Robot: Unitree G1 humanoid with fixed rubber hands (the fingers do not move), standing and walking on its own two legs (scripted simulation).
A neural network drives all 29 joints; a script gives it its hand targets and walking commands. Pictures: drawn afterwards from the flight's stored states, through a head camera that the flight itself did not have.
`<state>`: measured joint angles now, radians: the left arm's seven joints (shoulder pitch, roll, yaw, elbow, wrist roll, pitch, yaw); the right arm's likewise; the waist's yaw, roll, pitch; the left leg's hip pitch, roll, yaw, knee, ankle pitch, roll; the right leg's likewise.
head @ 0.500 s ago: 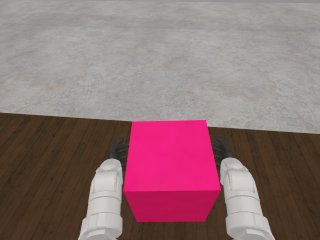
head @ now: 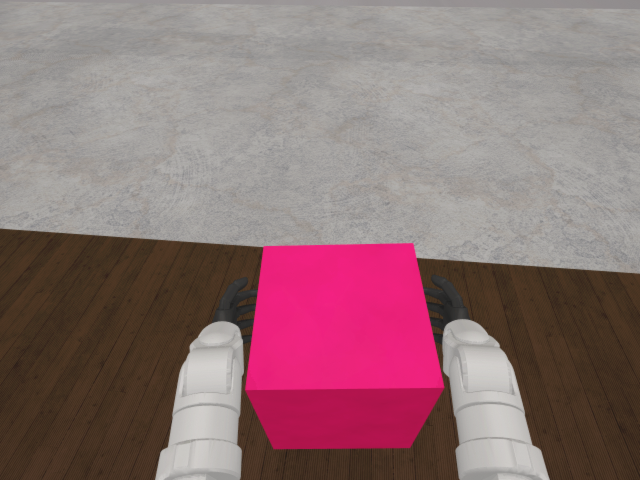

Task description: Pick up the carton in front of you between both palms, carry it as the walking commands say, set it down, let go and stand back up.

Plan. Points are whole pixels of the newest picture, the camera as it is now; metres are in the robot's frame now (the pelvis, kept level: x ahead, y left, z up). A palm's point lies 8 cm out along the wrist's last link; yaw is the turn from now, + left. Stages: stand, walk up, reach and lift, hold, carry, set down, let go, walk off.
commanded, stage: reach and lift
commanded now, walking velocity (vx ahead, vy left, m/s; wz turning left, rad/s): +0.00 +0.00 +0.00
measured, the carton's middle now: (339, 351) +0.30 +0.00 -0.04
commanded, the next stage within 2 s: hold in 0.22 s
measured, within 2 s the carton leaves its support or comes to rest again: neither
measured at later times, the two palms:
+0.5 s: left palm (221, 335) +0.28 +0.15 +0.05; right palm (461, 333) +0.28 -0.15 +0.05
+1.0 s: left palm (222, 332) +0.28 +0.15 +0.05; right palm (460, 330) +0.28 -0.15 +0.05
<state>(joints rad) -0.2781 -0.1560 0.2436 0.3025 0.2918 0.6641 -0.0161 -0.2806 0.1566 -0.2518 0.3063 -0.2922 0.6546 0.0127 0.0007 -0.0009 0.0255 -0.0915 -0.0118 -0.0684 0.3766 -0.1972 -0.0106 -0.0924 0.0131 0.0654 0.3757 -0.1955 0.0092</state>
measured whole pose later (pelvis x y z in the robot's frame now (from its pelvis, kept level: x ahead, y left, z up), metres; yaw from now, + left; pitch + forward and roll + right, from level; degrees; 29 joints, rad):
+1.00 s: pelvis -0.01 +0.00 +0.00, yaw +0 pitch -8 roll +0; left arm -0.28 -0.16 0.23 0.23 0.29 0.76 -0.02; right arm -0.29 0.16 -0.24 0.23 -0.29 0.75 0.02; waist 0.00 0.00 0.04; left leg -0.04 -0.01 -0.07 0.37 -0.19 -0.01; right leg -0.04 0.01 0.07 0.36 -0.18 0.01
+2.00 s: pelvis +0.42 +0.03 -0.01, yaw -1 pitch +5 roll -2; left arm -0.15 -0.13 0.10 -0.37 0.11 1.22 0.09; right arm -0.16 0.13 -0.12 -0.35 -0.09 1.20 -0.09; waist -0.04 0.01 -0.11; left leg 0.03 0.03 0.19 0.23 -0.35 0.02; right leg -0.62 -0.07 -0.17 0.61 -0.10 -0.01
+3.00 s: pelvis +1.08 +0.03 -0.02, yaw +0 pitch +7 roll +0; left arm -0.69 -0.03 0.27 -0.02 0.07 1.21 0.13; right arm -0.71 0.05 -0.26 0.02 -0.05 1.17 -0.14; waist -0.05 -0.01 0.04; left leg -0.23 -0.02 0.14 0.56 -0.45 0.07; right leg -0.69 -0.02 -0.06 0.90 -0.10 -0.05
